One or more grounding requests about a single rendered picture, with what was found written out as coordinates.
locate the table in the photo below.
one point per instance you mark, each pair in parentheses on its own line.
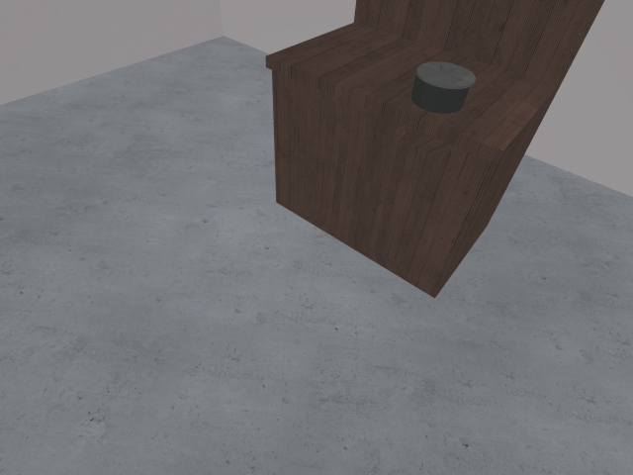
(411,189)

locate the pot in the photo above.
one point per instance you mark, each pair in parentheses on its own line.
(437,100)

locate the lid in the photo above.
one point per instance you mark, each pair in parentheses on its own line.
(430,73)

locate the knob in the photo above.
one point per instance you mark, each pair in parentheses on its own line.
(447,67)

